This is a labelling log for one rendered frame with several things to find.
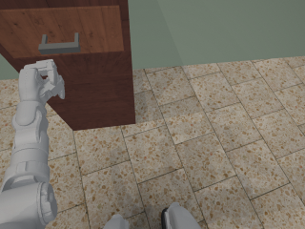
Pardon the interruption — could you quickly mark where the handle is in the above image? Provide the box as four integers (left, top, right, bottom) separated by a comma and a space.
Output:
38, 32, 81, 54

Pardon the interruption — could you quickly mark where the cabinet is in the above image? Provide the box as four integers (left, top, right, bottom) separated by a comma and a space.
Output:
0, 0, 136, 131

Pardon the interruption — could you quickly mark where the left robot upper arm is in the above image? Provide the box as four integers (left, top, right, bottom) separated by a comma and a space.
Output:
0, 181, 58, 229

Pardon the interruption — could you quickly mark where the robot right thigh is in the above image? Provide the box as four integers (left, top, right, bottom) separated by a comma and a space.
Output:
164, 206, 201, 229

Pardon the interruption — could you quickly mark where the robot left shin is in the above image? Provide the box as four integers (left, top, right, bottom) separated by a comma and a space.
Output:
112, 214, 122, 219

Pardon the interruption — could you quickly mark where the robot left hand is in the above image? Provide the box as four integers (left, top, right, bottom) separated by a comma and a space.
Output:
18, 59, 65, 107

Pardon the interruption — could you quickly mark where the drawer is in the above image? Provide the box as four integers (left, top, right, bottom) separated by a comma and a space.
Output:
0, 5, 124, 58

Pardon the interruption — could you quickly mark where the robot left forearm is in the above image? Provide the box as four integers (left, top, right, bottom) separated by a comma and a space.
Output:
0, 100, 51, 195

